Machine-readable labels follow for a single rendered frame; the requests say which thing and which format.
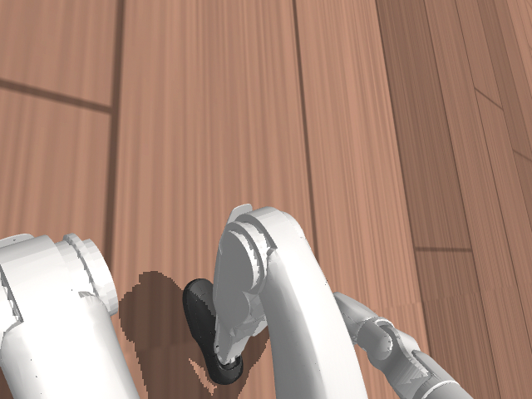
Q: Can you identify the right robot foot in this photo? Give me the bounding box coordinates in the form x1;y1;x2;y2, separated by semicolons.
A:
182;278;244;385

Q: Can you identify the right robot hand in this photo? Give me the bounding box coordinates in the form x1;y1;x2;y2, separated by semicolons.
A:
332;292;378;346

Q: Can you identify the right robot arm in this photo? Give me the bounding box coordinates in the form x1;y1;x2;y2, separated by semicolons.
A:
357;317;474;399

